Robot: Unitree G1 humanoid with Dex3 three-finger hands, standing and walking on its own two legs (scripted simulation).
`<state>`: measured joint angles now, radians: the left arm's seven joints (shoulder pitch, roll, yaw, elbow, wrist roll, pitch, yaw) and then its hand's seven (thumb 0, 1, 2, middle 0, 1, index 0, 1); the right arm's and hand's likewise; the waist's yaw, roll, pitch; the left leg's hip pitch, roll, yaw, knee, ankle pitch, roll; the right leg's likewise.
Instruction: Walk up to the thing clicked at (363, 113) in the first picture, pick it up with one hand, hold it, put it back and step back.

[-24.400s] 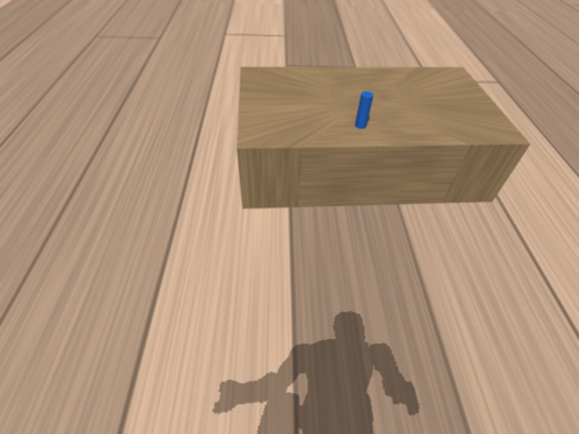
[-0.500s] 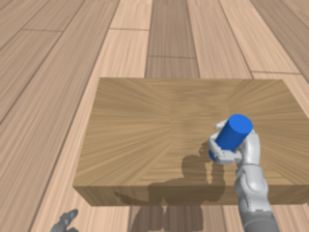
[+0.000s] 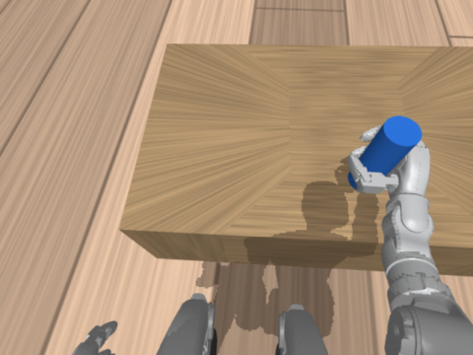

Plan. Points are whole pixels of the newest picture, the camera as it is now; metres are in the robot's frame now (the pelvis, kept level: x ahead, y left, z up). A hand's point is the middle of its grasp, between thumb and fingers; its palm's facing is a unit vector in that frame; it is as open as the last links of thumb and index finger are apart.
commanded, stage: crouch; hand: right
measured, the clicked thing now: (379, 158) +0.44 -0.20 +0.03
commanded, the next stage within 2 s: lower in 0.90 s
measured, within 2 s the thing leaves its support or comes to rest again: rests again in 1.94 s
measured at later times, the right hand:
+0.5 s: hand (353, 161) +0.50 -0.20 -0.07, palm faces +0.17 +0.99 -0.01, open 7.1 cm
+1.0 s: hand (346, 160) +0.52 -0.20 -0.11, palm faces +0.17 +0.99 +0.00, open 7.1 cm
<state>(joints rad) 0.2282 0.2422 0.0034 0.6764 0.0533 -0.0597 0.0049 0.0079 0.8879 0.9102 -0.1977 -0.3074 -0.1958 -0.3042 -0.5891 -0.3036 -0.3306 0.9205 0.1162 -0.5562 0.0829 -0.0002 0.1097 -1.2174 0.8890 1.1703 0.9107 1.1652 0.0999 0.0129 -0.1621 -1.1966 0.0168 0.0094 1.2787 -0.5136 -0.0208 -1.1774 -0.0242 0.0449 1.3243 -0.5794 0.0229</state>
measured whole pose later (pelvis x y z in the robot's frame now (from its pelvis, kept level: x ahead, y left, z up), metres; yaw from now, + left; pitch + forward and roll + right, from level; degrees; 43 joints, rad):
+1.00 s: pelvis -0.04 -0.01 -0.13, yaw +2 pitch +37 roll +4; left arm 0.25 0.26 -0.04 0.64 0.08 0.03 -0.04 0.00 0.90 0.91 -0.20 -0.31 -0.20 -0.30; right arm -1.02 -0.53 -0.50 1.15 0.00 -0.46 0.09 0.00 0.11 -1.22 0.90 1.16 0.92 1.15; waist 0.20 -0.03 -0.16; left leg -1.78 0.02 0.02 1.73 -0.59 -0.03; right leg -1.78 -0.01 0.08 1.82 -0.67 0.02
